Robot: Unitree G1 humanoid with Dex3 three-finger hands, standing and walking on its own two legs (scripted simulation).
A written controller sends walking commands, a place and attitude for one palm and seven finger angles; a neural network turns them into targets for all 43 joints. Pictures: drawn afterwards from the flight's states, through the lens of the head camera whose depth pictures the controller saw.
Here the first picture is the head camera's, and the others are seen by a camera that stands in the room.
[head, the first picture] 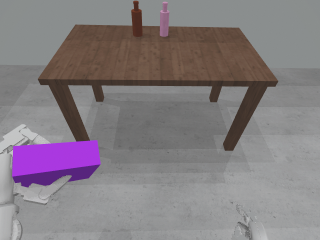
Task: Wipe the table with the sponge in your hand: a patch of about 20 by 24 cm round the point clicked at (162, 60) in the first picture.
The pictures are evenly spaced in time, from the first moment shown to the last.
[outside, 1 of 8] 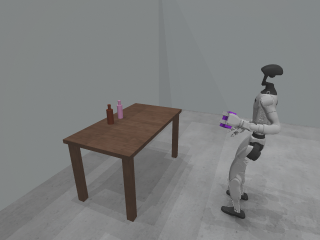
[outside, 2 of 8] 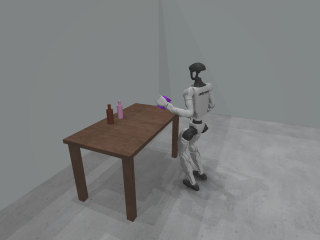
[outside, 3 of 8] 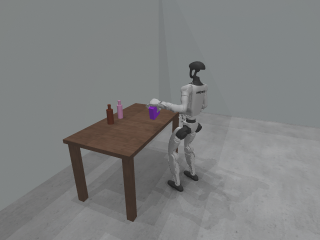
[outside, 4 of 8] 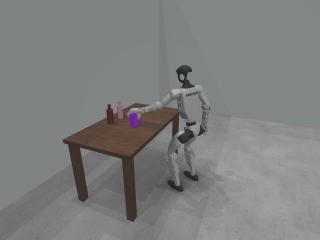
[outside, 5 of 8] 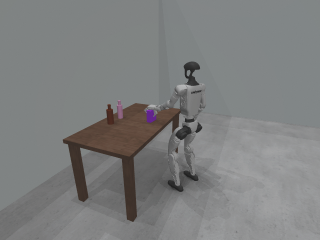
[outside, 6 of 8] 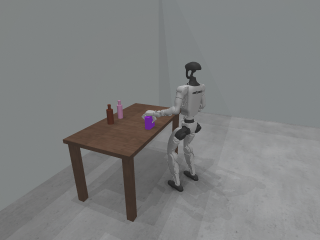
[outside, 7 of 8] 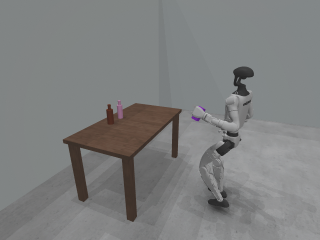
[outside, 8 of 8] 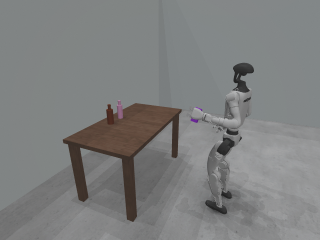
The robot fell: no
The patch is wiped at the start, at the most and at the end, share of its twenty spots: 0.00 1.00 1.00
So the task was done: yes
